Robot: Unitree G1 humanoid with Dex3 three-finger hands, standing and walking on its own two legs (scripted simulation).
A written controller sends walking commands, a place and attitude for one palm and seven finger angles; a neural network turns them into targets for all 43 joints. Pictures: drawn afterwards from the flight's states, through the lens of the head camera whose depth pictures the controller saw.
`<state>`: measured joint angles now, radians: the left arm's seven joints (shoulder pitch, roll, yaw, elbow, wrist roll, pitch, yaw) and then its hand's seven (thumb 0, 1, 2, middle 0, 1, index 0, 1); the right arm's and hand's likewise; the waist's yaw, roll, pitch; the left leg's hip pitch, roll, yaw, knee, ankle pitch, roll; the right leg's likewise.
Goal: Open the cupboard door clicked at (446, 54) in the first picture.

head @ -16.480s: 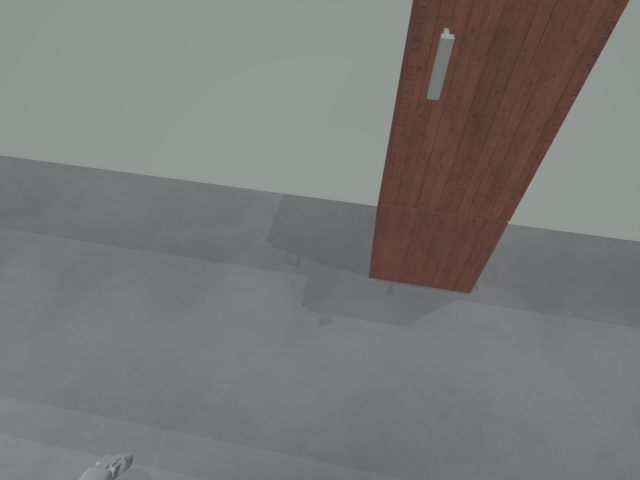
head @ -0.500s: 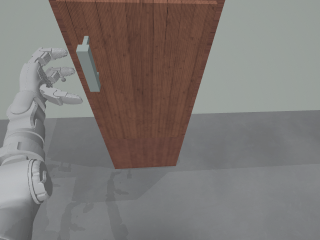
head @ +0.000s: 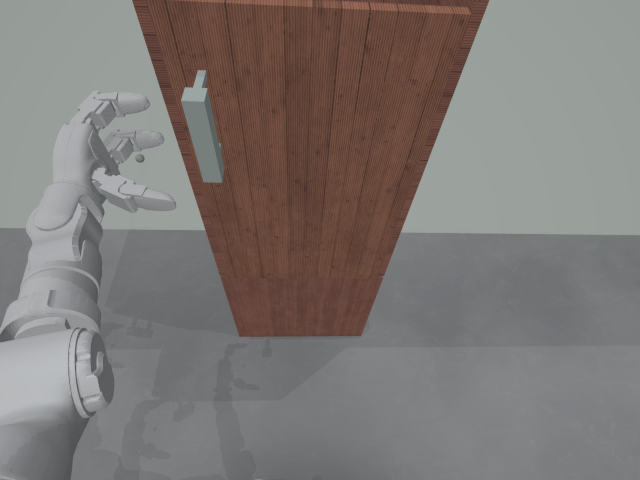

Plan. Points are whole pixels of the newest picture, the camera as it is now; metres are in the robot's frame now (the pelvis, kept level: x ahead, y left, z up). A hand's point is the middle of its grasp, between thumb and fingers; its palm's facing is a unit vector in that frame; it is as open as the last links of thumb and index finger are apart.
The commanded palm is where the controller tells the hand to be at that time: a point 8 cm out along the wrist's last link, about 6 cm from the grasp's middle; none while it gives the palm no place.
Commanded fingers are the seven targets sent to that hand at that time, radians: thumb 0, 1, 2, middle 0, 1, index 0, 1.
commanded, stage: move the hooked fingers beside the handle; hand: left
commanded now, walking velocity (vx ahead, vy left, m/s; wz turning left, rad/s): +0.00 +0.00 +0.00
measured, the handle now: (207, 128) +0.53 +0.14 +0.13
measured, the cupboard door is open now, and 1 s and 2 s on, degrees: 0 0 1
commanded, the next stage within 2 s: slide the fingers in behind the handle in 0.06 s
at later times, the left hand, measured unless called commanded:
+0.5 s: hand (172, 160) +0.47 +0.17 +0.13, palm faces -0.03 -1.00 +0.02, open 14.0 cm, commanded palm +0.44 +0.22 +0.13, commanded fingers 0.00 -0.50 0.30 -0.30 -1.20 -0.30 -1.20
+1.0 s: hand (202, 161) +0.47 +0.14 +0.13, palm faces -0.01 -1.00 +0.01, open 14.0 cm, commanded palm +0.44 +0.18 +0.13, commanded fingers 0.00 -0.50 0.30 -0.30 -1.20 -0.30 -1.20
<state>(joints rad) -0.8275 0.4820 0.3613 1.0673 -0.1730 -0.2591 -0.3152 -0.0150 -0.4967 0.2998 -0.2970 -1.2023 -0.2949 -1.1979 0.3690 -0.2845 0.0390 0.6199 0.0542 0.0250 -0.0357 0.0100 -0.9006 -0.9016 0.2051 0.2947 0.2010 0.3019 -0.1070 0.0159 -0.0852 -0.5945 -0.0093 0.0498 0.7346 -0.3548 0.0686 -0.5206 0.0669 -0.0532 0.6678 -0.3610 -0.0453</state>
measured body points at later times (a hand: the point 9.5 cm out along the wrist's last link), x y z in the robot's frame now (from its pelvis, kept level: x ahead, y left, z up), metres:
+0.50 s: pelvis -0.02 +0.02 +0.00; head +0.05 +0.03 +0.44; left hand +0.47 +0.23 +0.13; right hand +0.02 -0.25 -0.12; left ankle +0.00 +0.07 -0.71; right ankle -0.03 -0.09 -0.71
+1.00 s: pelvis -0.01 -0.01 +0.00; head +0.05 +0.00 +0.44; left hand +0.46 +0.19 +0.13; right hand +0.01 -0.27 -0.12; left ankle +0.00 +0.07 -0.71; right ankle -0.03 -0.09 -0.71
